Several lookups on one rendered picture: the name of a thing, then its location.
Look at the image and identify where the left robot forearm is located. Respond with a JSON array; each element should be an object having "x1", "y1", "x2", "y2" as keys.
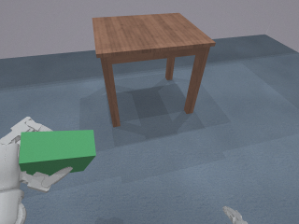
[{"x1": 0, "y1": 189, "x2": 27, "y2": 224}]

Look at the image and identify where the sponge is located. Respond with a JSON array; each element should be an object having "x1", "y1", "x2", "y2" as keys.
[{"x1": 19, "y1": 130, "x2": 96, "y2": 175}]

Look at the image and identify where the right robot hand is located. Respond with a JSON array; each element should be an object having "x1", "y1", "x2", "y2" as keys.
[{"x1": 222, "y1": 205, "x2": 248, "y2": 224}]

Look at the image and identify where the table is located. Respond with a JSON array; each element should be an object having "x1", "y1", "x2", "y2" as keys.
[{"x1": 92, "y1": 13, "x2": 216, "y2": 128}]

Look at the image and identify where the left robot hand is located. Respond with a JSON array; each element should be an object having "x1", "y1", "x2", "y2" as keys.
[{"x1": 0, "y1": 117, "x2": 73, "y2": 193}]

